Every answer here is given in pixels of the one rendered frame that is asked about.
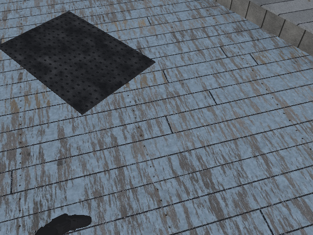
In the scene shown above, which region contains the robot left hand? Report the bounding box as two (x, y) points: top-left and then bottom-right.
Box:
(34, 213), (92, 235)

